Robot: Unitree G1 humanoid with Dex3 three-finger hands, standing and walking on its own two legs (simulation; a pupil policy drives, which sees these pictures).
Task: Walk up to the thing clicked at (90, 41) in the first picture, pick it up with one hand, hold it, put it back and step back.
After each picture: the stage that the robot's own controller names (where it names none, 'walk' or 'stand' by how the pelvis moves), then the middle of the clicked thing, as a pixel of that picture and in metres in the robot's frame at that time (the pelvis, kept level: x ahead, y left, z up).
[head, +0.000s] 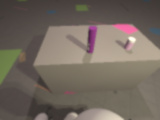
stand; (91, 41) +0.67 +0.03 +0.07
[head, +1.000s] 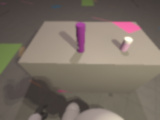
rise first; (80, 39) +0.60 +0.14 +0.10
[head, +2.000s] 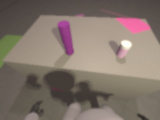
rise first; (67, 40) +0.51 +0.21 +0.12
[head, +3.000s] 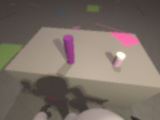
stand; (69, 51) +0.49 +0.20 +0.07
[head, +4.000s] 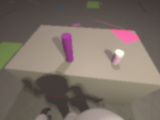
stand; (68, 49) +0.51 +0.21 +0.07
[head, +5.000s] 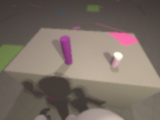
stand; (67, 52) +0.49 +0.22 +0.07
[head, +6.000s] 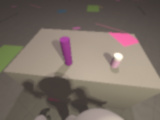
stand; (66, 52) +0.49 +0.22 +0.07
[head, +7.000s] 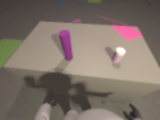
rise first; (67, 47) +0.50 +0.22 +0.07
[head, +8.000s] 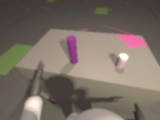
rise first; (72, 51) +0.51 +0.21 +0.07
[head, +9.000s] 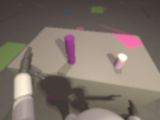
go down; (70, 51) +0.50 +0.19 +0.08
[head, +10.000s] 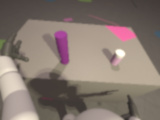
go down; (63, 50) +0.46 +0.19 +0.09
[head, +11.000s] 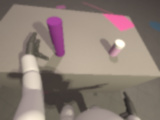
close in; (57, 40) +0.48 +0.20 +0.12
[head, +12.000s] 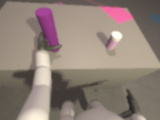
close; (50, 34) +0.51 +0.21 +0.14
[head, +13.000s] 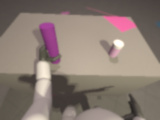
lift; (52, 46) +0.45 +0.23 +0.13
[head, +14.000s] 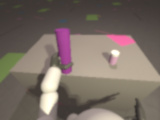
lift; (64, 53) +0.34 +0.17 +0.23
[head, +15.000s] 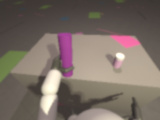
hold; (66, 56) +0.34 +0.16 +0.20
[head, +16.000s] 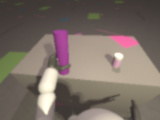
hold; (62, 54) +0.34 +0.18 +0.22
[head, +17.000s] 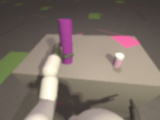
crouch; (66, 43) +0.39 +0.17 +0.26
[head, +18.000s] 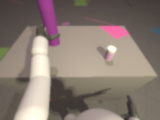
lower; (50, 23) +0.51 +0.22 +0.28
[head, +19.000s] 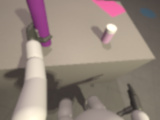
lower; (41, 25) +0.56 +0.22 +0.16
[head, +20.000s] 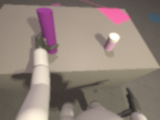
lower; (49, 34) +0.52 +0.21 +0.14
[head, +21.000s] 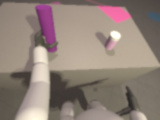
lower; (48, 32) +0.53 +0.21 +0.14
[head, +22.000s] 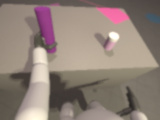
lower; (47, 33) +0.53 +0.22 +0.14
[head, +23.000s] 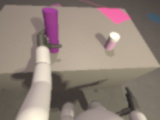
open; (52, 34) +0.53 +0.20 +0.14
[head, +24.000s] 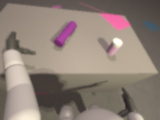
sink last; (66, 33) +0.65 +0.15 +0.04
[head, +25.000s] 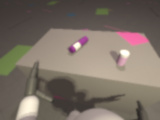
sink last; (78, 44) +0.71 +0.20 +0.02
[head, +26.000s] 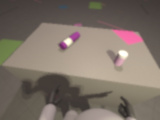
stand; (70, 40) +0.71 +0.25 +0.01
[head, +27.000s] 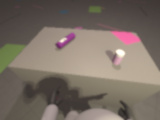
stand; (66, 40) +0.76 +0.31 +0.00
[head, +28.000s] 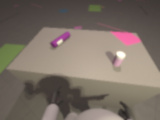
stand; (61, 39) +0.77 +0.37 -0.01
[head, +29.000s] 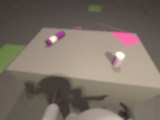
stand; (56, 37) +0.79 +0.44 -0.02
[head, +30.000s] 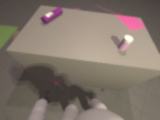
walk; (52, 15) +0.94 +0.42 +0.00
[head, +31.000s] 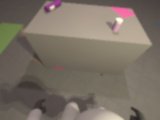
walk; (53, 5) +1.20 +0.58 +0.00
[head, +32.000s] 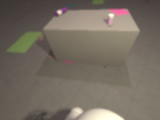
stand; (61, 12) +1.56 +0.68 +0.00
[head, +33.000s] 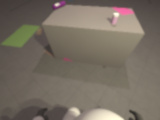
stand; (59, 5) +1.57 +0.67 +0.00
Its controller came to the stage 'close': yes
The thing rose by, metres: 0.21
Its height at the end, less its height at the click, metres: -0.14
